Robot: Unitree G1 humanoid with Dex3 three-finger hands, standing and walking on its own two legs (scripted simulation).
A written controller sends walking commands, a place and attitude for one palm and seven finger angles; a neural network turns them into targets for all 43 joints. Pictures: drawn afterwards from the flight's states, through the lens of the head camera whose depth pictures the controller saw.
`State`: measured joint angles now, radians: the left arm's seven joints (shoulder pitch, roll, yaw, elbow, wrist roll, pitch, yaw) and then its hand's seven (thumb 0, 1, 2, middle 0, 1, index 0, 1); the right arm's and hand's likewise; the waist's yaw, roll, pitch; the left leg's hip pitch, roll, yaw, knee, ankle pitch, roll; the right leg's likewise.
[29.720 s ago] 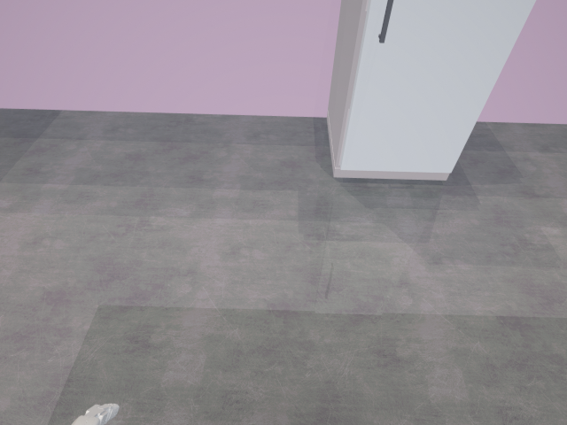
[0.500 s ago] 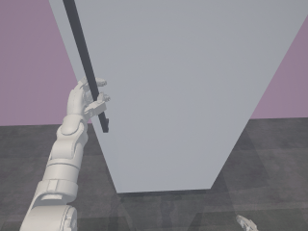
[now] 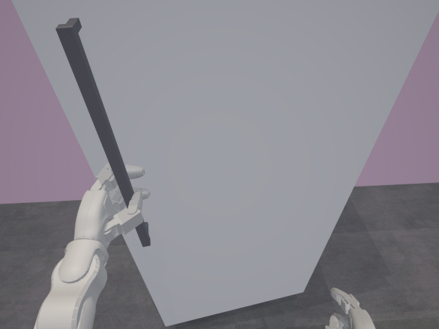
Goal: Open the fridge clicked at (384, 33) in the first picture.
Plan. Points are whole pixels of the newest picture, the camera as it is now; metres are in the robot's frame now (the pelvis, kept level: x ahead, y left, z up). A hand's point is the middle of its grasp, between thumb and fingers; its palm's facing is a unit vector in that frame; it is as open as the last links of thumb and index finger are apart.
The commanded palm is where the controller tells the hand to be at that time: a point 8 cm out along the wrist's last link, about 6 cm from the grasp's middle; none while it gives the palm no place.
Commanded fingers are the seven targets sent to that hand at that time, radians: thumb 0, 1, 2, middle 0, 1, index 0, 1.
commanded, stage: walk backward, drawing the door open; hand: left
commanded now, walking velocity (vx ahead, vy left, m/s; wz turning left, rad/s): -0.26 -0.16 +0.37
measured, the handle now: (120, 164) +0.32 +0.18 +0.19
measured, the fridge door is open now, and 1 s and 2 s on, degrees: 10 41 72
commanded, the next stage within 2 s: stop walking and hold the door back in 1.76 s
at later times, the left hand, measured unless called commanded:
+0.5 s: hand (165, 305) +0.13 +0.08 +0.13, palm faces +0.17 -0.97 -0.20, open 6.3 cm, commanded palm +0.09 +0.13 +0.14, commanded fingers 0.00 0.90 0.90 -0.45 -1.40 -0.45 -1.40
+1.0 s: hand out of the picture +0.04 -0.02 +0.12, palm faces +0.35 -0.92 -0.19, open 6.8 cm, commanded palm -0.01 +0.02 +0.14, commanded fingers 0.00 0.90 0.90 -0.45 -1.40 -0.45 -1.40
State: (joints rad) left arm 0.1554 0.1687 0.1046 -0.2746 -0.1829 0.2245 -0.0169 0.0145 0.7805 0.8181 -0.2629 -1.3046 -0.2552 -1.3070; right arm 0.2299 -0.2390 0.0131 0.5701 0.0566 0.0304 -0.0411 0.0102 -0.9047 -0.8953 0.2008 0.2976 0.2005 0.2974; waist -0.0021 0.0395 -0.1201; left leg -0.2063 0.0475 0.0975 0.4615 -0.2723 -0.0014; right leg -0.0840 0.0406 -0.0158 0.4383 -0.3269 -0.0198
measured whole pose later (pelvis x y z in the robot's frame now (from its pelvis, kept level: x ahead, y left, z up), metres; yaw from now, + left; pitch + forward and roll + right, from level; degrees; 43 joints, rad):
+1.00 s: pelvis -0.17 -0.22 -0.02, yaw +30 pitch -1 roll -2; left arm 0.11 0.19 -0.14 -0.42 0.01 0.03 0.04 -0.02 0.69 0.92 -0.33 -1.30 -0.20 -1.17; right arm 0.10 -0.19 -0.03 0.65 0.00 -0.10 -0.06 0.01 -0.90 -0.89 0.20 0.30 0.20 0.30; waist -0.05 0.05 0.12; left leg -0.51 0.07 -0.01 0.94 -0.49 -0.04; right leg -0.34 -0.06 -0.11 0.64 -0.28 0.01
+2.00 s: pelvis -0.02 -0.58 -0.03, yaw +73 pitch -4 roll -1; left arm 0.08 0.26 -0.10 -0.38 -0.02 -0.01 0.03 -0.04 0.60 1.11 -0.39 -1.34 -0.19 -1.18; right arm 0.12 -0.22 -0.02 0.61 0.01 -0.04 -0.09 0.01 -0.91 -0.90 0.20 0.30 0.20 0.30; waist 0.00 -0.02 0.12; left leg -0.36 0.03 0.15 0.76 -0.33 0.06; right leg -0.40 -0.10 -0.13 0.84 -0.42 0.04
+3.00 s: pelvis -0.08 -0.71 -0.02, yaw +74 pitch -4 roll -1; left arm -0.80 0.19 0.06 0.77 -0.04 -0.08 0.05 -0.02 0.71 0.83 -0.40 -1.37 -0.37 -1.37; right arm 0.19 -0.28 -0.01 0.75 0.03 -0.06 -0.11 0.01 -0.91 -0.89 0.20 0.30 0.20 0.30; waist -0.08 0.02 0.13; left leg -0.30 0.06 0.08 0.69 -0.37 -0.01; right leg -0.33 -0.05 -0.09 0.60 -0.20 0.01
